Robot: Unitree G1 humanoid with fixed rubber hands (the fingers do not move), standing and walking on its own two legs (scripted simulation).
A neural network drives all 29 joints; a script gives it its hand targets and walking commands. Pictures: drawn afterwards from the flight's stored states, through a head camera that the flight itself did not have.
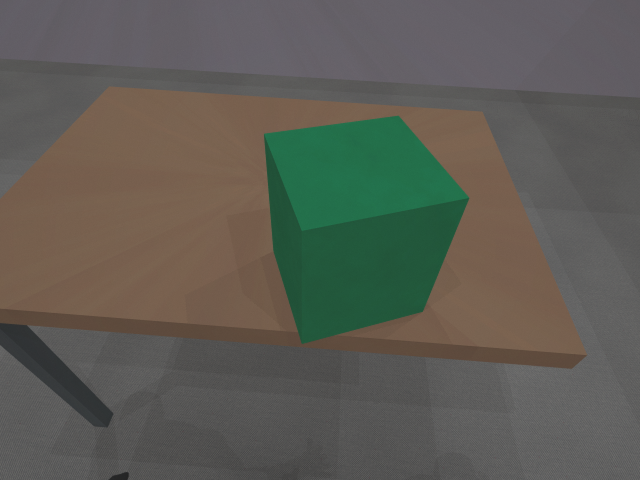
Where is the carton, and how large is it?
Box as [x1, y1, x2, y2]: [264, 116, 468, 343]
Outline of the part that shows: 398,116 264,134 273,250 302,343 422,311 468,197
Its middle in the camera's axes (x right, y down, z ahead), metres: +0.04 -0.01 +0.60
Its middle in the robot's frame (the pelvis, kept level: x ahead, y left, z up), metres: +0.48 -0.04 +0.05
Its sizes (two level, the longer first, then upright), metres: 0.210 0.200 0.250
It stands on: a table, 0.69 m high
